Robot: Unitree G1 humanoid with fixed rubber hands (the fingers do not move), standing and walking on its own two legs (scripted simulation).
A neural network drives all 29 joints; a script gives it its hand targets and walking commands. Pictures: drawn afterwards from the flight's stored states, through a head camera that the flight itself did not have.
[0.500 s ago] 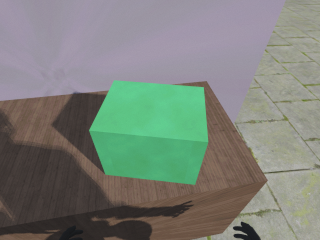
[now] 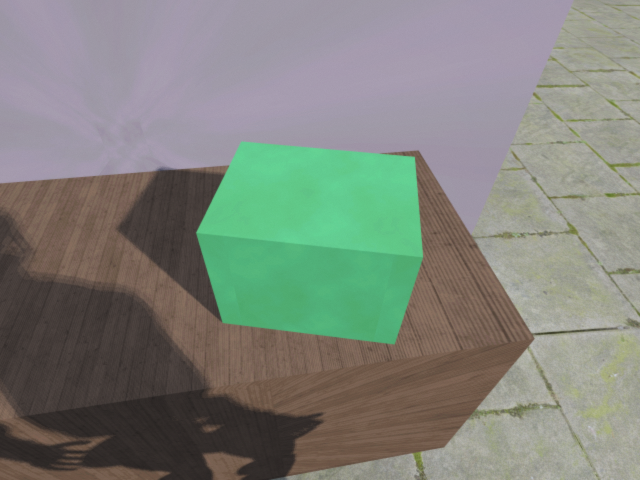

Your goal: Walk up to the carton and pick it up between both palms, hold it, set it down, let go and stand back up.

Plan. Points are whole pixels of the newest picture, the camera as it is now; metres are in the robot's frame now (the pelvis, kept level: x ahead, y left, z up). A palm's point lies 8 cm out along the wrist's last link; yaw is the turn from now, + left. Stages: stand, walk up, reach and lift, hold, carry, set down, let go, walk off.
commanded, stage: stand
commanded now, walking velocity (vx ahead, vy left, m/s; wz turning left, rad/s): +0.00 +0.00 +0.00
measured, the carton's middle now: (316, 241) +0.51 +0.00 -0.02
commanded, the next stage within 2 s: none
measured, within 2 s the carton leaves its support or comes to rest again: neither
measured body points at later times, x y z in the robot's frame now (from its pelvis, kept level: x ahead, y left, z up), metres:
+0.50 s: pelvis +0.01 +0.00 +0.00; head +0.01 +0.00 +0.45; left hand +0.02 +0.25 -0.14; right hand +0.03 -0.25 -0.14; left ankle +0.03 +0.10 -0.74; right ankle +0.04 -0.12 -0.74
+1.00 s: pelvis +0.02 +0.00 +0.00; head +0.02 +0.00 +0.45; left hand +0.03 +0.25 -0.14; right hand +0.03 -0.25 -0.15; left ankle +0.03 +0.11 -0.74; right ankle +0.04 -0.12 -0.74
